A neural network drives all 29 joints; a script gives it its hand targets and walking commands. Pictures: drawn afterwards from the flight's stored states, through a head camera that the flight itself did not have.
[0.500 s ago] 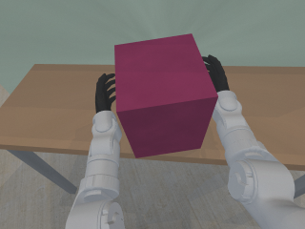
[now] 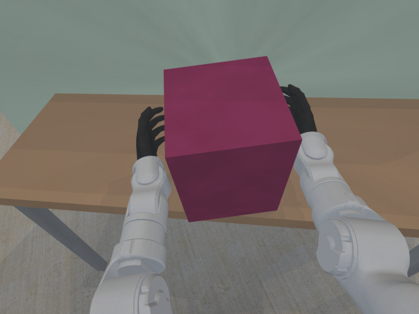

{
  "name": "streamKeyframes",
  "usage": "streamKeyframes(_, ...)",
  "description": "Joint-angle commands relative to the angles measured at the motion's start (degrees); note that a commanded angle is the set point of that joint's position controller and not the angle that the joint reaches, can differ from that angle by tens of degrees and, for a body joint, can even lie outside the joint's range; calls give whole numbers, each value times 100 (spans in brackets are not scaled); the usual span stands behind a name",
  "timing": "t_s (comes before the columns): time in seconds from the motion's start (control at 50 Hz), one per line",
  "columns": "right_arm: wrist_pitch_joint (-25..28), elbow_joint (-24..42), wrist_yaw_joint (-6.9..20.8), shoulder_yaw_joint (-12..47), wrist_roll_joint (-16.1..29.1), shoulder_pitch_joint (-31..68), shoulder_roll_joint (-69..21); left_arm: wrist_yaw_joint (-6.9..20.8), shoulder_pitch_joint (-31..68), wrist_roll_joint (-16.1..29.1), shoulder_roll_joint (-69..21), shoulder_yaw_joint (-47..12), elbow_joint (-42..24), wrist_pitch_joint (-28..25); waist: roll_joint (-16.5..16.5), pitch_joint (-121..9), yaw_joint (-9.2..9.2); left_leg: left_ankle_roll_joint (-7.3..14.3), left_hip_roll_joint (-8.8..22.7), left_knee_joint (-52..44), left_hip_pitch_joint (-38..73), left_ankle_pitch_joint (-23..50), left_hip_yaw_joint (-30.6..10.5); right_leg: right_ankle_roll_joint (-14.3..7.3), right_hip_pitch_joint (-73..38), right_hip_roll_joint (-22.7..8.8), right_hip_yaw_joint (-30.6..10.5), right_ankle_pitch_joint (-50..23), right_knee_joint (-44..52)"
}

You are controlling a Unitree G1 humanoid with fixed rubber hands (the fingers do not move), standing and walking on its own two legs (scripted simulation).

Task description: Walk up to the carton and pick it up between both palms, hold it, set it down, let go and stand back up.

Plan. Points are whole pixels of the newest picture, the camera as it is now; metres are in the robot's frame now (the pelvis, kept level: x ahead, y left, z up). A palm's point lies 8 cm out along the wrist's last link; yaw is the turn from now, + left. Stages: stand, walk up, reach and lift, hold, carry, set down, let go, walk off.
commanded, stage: reach and lift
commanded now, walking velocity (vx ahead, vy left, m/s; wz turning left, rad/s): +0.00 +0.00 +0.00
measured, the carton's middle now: (224, 145) +0.45 +0.04 +0.08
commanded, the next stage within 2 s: hold in 1.88 s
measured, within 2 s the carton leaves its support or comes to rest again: neither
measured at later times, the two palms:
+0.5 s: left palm (148, 147) +0.39 +0.17 +0.14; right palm (308, 127) +0.45 -0.11 +0.14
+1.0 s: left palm (137, 110) +0.38 +0.16 +0.23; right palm (334, 110) +0.41 -0.13 +0.22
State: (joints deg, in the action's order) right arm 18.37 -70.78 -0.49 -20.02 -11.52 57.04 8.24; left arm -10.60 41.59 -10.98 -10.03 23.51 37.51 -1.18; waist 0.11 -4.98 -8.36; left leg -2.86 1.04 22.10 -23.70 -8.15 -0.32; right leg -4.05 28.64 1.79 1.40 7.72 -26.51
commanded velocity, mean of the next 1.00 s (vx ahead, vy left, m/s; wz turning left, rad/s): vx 0.00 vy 0.00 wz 0.00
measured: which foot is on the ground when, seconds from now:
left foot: down 0.00-1.00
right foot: down 0.00-1.00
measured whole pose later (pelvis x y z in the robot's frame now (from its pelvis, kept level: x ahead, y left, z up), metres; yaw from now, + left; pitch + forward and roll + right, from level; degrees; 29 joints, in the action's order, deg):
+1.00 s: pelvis -0.01 +0.00 +0.00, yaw +0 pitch +2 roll +2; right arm -13.8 -53.7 -9.7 -12.7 2.1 55.7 4.5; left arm -6.1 52.0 -8.1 -0.9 22.5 36.8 28.5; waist -0.3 -9.8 -3.1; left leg -2.7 1.0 22.1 -16.5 -8.2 -0.3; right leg -3.8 21.3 1.8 1.4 7.6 -26.2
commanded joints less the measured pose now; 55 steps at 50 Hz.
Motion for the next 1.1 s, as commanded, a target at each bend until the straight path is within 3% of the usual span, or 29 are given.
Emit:
streamKeyframes(0.0,523,750,811,1658,-226,3779,-3097,547,4647,95,-2329,-2381,-398,-355,-1043,-5578,-108,317,1,-293,-26,1397,479,454,-3336,-41,142,-1946,357)
streamKeyframes(0.22,-89,1271,677,2205,306,3537,-3408,673,4683,471,-2140,-2692,-639,121,-1076,-5232,-1,336,-49,-251,-24,1311,424,578,-3634,-106,57,-2175,324)
streamKeyframes(0.3,-496,1820,604,2499,645,3638,-3663,703,4831,787,-2043,-2876,-826,424,-1153,-5257,82,356,-96,-186,-23,1151,399,645,-3769,-132,26,-2123,337)
streamKeyframes(0.46,-1053,2703,462,2925,1098,3953,-4213,660,5524,1214,-2069,-3205,-1554,789,-953,-5686,219,287,-180,-48,199,1211,347,677,-3863,-51,-27,-2140,236)
streamKeyframes(0.6,-1712,3098,287,3145,1487,4141,-4393,731,5659,1287,-1825,-3099,-1657,1379,-920,-4990,250,324,-223,-111,395,922,318,694,-3852,-60,-50,-1717,380)
streamKeyframes(0.7,-2142,3620,112,3183,1739,4485,-4418,897,5669,1312,-1684,-2930,-1689,1879,-956,-4667,386,382,-278,-153,590,700,258,755,-3982,-129,-89,-1617,501)
streamKeyframes(0.82,-2623,3637,-8,3010,1861,5024,-4519,1041,6005,1285,-1534,-2643,-1533,2382,-898,-3878,476,459,-307,-277,672,141,197,780,-3765,-183,-75,-751,685)
streamKeyframes(0.92,-2861,3634,-63,2739,1884,5649,-4586,1170,6080,1158,-1438,-2247,-987,2744,-977,-3331,454,576,-347,-366,671,-411,182,814,-3573,-271,-111,90,861)
streamKeyframes(1.08,-3270,3246,-253,2150,1747,5601,-4663,1477,6181,822,-1074,-1585,-289,3083,-943,-2649,658,684,-485,-409,548,-890,217,866,-3517,-343,-219,1047,1055)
